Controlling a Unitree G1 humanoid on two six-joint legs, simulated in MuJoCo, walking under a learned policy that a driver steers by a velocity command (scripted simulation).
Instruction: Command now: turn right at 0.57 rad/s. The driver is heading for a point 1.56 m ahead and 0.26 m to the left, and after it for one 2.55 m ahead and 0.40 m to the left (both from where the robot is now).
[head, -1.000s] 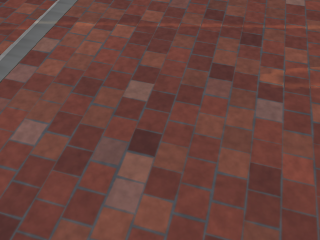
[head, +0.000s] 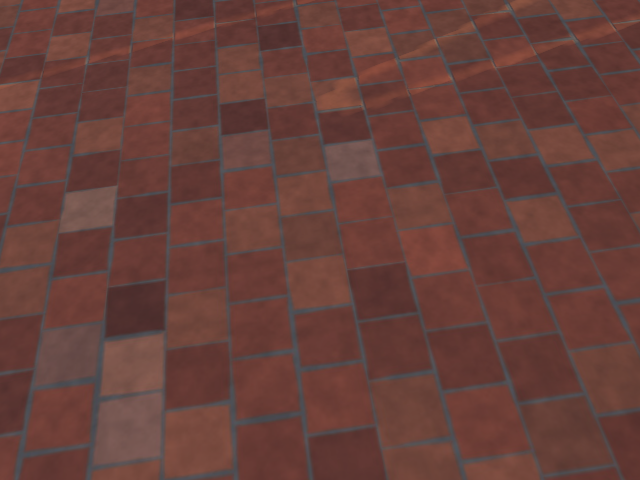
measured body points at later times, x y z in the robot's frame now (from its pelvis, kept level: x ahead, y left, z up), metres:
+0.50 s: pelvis +0.10 +0.05 +0.00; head +0.12 +0.08 +0.45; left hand +0.24 +0.30 -0.14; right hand +0.06 -0.21 -0.12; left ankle +0.04 +0.14 -0.75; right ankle +0.12 -0.10 -0.68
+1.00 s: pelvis +0.36 -0.01 +0.00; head +0.38 -0.02 +0.45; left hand +0.39 +0.25 -0.13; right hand +0.43 -0.28 -0.14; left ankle +0.38 +0.13 -0.66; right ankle +0.33 -0.08 -0.75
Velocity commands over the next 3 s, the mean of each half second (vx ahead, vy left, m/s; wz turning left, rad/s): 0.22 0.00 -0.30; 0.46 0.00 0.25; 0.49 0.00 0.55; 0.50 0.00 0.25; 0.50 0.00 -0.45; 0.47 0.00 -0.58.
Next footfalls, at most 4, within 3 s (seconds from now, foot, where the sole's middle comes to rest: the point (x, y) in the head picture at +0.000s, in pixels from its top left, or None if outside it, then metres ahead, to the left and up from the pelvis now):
0.28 left None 0.08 0.13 -0.78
0.76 right None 0.37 -0.09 -0.78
1.28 left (315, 383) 0.65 0.11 -0.78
1.82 right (327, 253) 1.00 0.08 -0.78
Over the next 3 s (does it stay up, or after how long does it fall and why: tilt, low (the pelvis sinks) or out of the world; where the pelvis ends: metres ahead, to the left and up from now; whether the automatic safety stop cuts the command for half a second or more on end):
stays up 1.37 0.22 -0.01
